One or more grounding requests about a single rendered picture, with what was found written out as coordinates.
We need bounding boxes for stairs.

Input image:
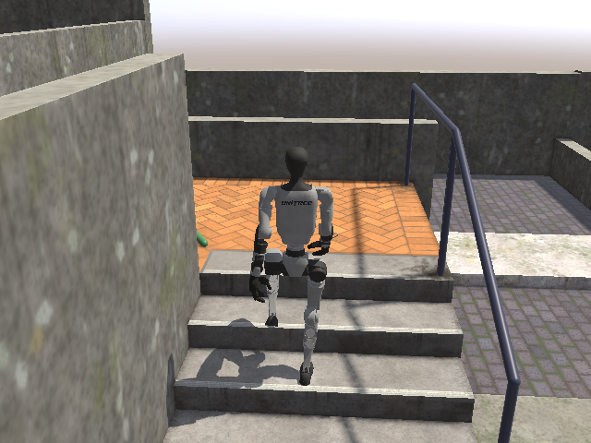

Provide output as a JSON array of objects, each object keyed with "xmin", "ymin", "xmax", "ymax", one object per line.
[{"xmin": 163, "ymin": 273, "xmax": 477, "ymax": 443}]

